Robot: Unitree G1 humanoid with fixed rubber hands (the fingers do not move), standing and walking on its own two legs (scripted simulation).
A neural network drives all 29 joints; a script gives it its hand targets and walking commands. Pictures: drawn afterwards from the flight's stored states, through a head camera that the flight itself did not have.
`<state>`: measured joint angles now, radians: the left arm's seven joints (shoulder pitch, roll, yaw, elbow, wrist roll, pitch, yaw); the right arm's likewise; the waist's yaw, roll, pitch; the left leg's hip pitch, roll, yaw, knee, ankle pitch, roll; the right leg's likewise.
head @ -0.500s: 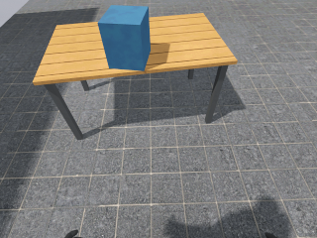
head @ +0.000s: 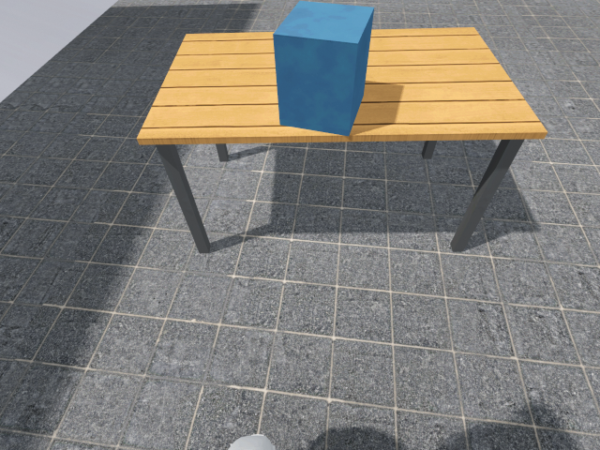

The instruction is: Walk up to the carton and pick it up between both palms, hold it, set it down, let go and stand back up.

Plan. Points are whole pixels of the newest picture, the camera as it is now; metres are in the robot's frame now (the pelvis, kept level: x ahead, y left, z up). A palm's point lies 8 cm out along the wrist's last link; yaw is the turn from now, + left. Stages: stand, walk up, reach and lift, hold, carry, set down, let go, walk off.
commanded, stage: walk up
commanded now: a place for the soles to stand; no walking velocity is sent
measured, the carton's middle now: (324, 69) +1.01 -0.03 -0.02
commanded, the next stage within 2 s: none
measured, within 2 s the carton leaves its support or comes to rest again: neither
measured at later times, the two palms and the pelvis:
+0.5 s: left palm (37, 419) +0.17 +0.38 -0.06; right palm (490, 396) +0.21 -0.25 -0.12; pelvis +0.13 +0.06 +0.00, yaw +3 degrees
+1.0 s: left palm (30, 343) +0.30 +0.49 -0.12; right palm (400, 324) +0.32 -0.13 -0.11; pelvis +0.23 +0.17 -0.02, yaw +1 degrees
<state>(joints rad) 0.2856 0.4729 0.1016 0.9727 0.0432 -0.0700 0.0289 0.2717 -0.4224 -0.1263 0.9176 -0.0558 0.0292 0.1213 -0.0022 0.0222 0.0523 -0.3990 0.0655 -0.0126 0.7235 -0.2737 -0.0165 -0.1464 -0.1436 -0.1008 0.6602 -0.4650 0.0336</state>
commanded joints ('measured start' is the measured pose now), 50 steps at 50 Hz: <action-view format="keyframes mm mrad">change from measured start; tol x32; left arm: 1 -47 64 -8 -152 -38 -11 0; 16 322 280 68 -111 -21 -58 32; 50 86 116 -1 -135 -42 8 -3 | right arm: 1 193 -319 -82 -68 -18 -41 -33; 50 -76 -220 15 -209 62 -105 -142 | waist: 1 -136 361 -43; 16 115 -308 -179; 35 -99 -200 -68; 38 -122 333 -149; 50 23 165 -42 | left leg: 1 397 226 -649 -546 -515 237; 6 276 208 -386 -310 234 304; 13 -76 147 -252 -229 108 271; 19 -427 -29 -156 592 -260 31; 35 222 -10 68 -47 -49 66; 38 369 304 -666 -459 -157 156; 50 -16 278 -155 -110 650 264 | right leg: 1 -617 191 10 509 -169 -85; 11 -353 36 38 188 44 -79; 14 148 121 -4 -79 196 -97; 16 379 -308 695 -362 49 -185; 33 -221 -164 94 -146 490 -234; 38 -619 167 76 607 -175 -64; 50 -255 38 96 300 75 -88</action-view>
